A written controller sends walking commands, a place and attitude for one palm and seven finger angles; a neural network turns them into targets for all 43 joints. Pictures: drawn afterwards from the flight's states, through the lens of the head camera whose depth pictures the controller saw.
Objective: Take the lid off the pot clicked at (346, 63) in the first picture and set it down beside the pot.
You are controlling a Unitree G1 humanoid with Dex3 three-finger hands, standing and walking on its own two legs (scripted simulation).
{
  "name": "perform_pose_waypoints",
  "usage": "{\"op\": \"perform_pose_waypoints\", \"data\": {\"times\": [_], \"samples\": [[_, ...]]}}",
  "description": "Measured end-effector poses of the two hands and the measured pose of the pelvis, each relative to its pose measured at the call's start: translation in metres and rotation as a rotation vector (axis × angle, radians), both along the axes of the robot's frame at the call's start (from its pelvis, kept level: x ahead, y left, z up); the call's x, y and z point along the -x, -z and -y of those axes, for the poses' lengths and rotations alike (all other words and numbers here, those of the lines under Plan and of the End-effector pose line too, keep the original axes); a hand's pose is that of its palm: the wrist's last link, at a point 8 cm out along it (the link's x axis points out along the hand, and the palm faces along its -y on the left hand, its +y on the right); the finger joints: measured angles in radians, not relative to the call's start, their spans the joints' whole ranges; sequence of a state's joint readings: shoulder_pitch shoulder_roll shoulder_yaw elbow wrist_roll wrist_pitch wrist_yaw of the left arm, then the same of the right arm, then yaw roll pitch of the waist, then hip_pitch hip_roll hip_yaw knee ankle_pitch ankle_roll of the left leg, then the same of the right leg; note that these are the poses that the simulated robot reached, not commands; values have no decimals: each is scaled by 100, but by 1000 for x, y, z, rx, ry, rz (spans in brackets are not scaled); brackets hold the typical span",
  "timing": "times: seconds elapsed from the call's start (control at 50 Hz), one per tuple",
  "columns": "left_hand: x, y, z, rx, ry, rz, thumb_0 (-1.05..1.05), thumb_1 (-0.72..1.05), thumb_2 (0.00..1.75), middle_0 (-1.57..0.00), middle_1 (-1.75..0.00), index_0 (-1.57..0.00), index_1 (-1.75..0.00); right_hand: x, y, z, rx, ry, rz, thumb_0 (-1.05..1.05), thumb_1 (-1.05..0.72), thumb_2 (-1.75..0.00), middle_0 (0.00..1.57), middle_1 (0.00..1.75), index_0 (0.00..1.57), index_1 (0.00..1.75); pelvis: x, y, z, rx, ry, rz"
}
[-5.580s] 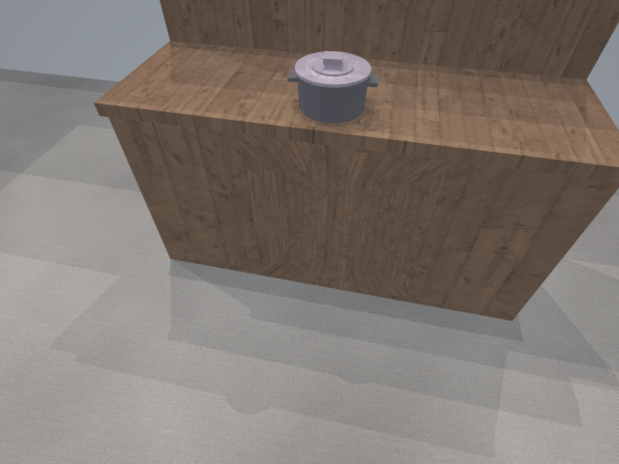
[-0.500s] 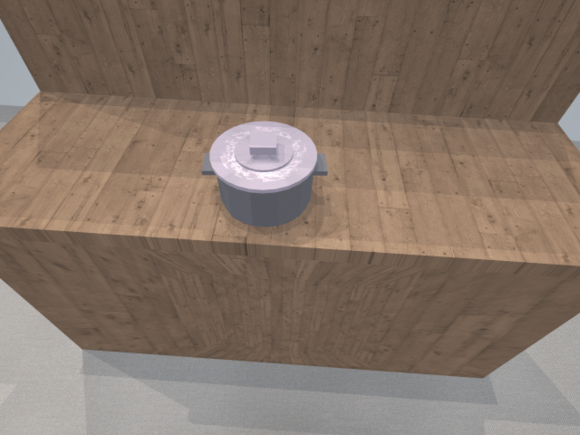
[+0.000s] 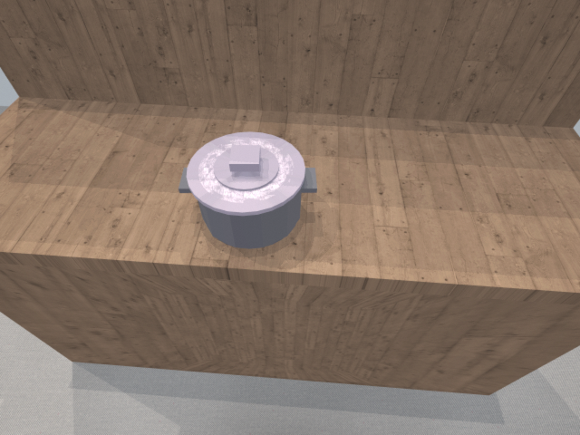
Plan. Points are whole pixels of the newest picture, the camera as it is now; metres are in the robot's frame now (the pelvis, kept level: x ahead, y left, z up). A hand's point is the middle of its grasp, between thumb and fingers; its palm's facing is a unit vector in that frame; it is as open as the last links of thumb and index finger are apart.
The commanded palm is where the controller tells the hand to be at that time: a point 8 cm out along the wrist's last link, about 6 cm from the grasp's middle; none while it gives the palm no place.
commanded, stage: come to a stop and stand still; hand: left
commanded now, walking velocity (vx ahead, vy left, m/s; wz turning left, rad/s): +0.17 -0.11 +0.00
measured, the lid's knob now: (245, 158) +0.50 +0.11 +0.10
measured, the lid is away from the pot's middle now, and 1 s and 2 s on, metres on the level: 0.00 0.00 0.00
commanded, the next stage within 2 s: look again from close up in 0.96 s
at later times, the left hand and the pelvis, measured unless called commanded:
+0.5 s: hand out of the picture +0.12 +0.22 -0.15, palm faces +0.02 -0.96 -0.29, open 7.3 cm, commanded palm none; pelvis +0.04 +0.01 +0.01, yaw -2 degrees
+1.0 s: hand out of the picture +0.09 +0.17 -0.17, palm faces -0.02 -0.98 -0.18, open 7.3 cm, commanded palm none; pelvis +0.03 -0.01 +0.01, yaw -1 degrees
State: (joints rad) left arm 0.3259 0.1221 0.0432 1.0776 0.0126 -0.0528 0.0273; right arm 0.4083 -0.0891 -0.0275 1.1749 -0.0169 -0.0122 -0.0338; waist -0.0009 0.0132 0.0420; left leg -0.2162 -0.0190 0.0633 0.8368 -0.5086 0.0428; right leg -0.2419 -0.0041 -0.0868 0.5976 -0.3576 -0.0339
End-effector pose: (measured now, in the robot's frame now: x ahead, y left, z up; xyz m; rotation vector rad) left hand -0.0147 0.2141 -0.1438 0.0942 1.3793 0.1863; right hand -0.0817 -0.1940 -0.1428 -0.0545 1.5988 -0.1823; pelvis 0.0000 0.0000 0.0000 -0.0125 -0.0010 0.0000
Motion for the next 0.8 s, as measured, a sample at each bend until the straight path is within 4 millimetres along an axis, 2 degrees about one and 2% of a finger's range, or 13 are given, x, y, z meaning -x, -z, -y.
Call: {"op": "perform_pose_waypoints", "data": {"times": [0.06, 0.12, 0.18, 0.26, 0.36, 0.46, 0.56, 0.7, 0.8], "samples": [[-1, 0, 6, 11, -8, -26, 1, 92, 90, -20, -30, -20, -30, -38, -5, 14, 31, -7, 53, 1, -91, -90, 20, 30, 20, 30, -11, -3, 1, 4, 15, -1], [-2, 0, 9, 37, 7, -82, 0, 92, 90, -20, -30, -20, -30, -86, -9, 21, 63, -5, 154, 1, -91, -90, 20, 30, 19, 30, -24, -6, -2, 5, 30, -6], [-12, 5, 8, 64, 19, -114, 1, 91, 90, -20, -30, -20, -30, -128, -12, 26, 107, -20, 238, 1, -93, -90, 20, 30, 19, 30, -40, -4, -10, 11, 35, 0], [-43, 15, -4, 71, 17, -96, 1, 91, 90, -20, -30, -20, -30, -171, -15, 16, 117, -53, 301, 1, -94, -90, 20, 30, 19, 30, -59, -1, -19, -6, 34, 15], [-89, 6, -24, 15, 34, -16, 1, 91, 90, -20, -30, -20, -30, -202, -20, 6, 101, -79, 334, 0, -94, -90, 20, 30, 19, 30, -64, -8, -22, -14, 31, -5], [-124, -16, -46, -84, 72, 70, 1, 91, 90, -20, -30, -20, -30, -204, -17, 11, 75, -77, 352, 0, -93, -90, 21, 30, 20, 30, -51, -13, -15, -6, 29, -24], [-136, -29, -52, -173, 105, 160, 0, 91, 90, -20, -30, -20, -30, -187, -3, 35, 51, -67, 340, 0, -92, -90, 21, 30, 20, 30, -39, -5, 3, -33, 39, -21], [-126, -29, -26, -149, 146, 212, 1, 91, 90, -20, -30, -20, -30, -163, -2, 69, 74, -52, 366, 0, -91, -90, 20, 30, 20, 30, -40, 1, 13, 8, 16, 18], [-127, -14, -9, -71, 145, 233, 1, 91, 90, -20, -30, -20, -30, -148, -12, 70, 111, -70, 350, 1, -91, -90, 20, 30, 19, 30, -39, 1, 12, -2, 10, 32]]}}
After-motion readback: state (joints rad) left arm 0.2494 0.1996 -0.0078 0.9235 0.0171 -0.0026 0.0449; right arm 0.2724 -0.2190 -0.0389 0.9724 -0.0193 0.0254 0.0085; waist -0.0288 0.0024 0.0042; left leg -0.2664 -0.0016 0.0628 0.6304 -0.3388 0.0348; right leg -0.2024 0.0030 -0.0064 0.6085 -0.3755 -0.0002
